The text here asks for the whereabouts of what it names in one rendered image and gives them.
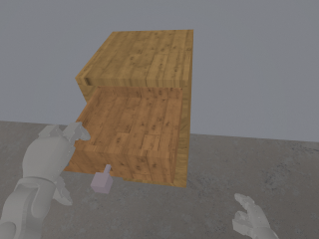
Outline robot right hand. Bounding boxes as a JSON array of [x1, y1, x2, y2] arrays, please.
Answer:
[[232, 193, 270, 239]]

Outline robot left hand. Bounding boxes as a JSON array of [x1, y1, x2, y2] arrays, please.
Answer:
[[22, 121, 91, 206]]

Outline cabinet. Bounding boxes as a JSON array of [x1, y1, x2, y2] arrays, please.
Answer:
[[75, 29, 193, 188]]

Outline left robot forearm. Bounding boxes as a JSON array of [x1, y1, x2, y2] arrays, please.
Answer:
[[0, 176, 57, 239]]

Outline handle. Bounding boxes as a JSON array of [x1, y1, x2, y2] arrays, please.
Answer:
[[90, 164, 113, 194]]

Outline right robot forearm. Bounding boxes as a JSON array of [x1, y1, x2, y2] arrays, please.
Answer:
[[252, 226, 279, 239]]

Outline drawer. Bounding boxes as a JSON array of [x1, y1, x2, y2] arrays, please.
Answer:
[[63, 86, 183, 183]]

